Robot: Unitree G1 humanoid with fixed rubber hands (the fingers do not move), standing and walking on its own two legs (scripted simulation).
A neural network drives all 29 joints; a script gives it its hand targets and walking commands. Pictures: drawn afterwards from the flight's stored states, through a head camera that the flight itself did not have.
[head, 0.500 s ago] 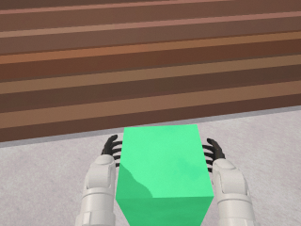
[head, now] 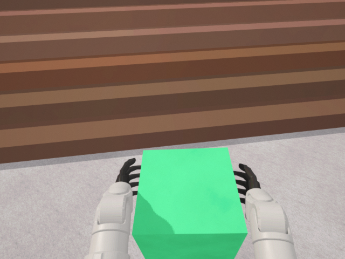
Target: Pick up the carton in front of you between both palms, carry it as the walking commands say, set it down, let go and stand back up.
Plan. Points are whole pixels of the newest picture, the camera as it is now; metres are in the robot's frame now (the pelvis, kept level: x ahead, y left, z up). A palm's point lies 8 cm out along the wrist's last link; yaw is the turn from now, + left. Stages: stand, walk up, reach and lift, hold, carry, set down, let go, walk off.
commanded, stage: carry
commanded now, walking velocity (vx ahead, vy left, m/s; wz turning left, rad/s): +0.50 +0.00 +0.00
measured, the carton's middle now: (187, 210) +0.29 -0.01 -0.03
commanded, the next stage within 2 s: none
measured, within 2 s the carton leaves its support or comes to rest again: neither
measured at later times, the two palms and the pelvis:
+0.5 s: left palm (130, 136) +0.45 +0.15 +0.08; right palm (235, 136) +0.45 -0.15 +0.08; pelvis +0.19 +0.00 +0.00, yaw +2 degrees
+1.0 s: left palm (132, 84) +0.78 +0.21 +0.08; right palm (205, 85) +0.76 -0.09 +0.08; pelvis +0.50 +0.06 +0.01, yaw -1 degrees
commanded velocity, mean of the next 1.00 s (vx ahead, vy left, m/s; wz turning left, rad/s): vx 0.50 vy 0.00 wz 0.00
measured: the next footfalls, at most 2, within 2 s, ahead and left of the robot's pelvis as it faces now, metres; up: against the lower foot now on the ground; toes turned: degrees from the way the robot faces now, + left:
right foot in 0.34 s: +0.20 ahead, -0.09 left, +0.00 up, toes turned -10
left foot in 0.72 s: +0.50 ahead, +0.14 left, +0.00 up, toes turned +14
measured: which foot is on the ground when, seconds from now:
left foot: down 0.00-0.36, up 0.38-0.70, down 0.72-1.00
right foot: down 0.00-0.10, up 0.12-0.32, down 0.34-0.76, up 0.78-1.00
